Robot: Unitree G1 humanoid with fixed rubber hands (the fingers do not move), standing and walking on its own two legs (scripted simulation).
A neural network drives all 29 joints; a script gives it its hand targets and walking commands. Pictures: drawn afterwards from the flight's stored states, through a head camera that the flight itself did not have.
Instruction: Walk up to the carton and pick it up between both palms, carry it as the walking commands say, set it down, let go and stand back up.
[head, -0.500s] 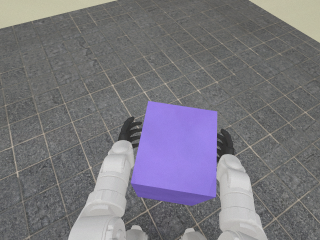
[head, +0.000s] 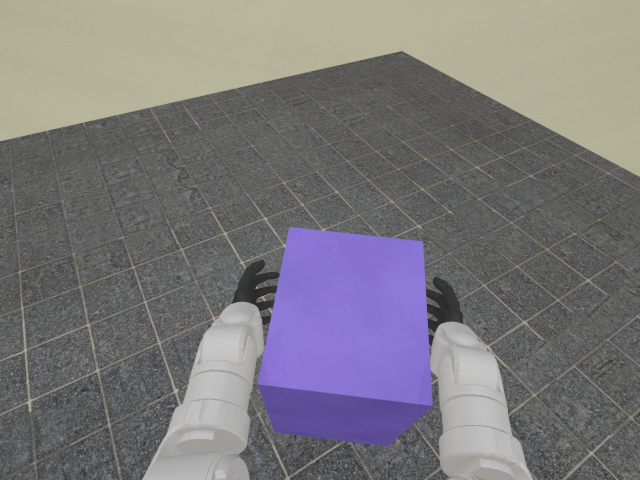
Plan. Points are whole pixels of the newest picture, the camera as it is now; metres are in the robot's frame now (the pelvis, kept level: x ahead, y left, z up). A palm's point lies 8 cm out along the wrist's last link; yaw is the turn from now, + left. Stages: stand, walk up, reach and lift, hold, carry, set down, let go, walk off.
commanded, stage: reach and lift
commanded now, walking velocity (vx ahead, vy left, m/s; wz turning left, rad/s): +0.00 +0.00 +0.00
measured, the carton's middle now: (342, 345) +0.33 -0.02 -0.04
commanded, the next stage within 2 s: hold in 1.86 s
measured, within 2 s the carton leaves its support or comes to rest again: neither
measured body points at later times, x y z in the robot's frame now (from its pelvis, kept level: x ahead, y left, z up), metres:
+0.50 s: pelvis +0.00 +0.01 +0.01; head -0.05 +0.02 +0.46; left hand +0.34 +0.12 +0.06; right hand +0.32 -0.15 +0.06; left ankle +0.05 +0.12 -0.73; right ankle +0.03 -0.14 -0.73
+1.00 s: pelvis +0.00 +0.00 +0.01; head -0.05 +0.00 +0.46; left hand +0.34 +0.12 +0.06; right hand +0.31 -0.16 +0.06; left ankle +0.05 +0.12 -0.73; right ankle +0.03 -0.14 -0.73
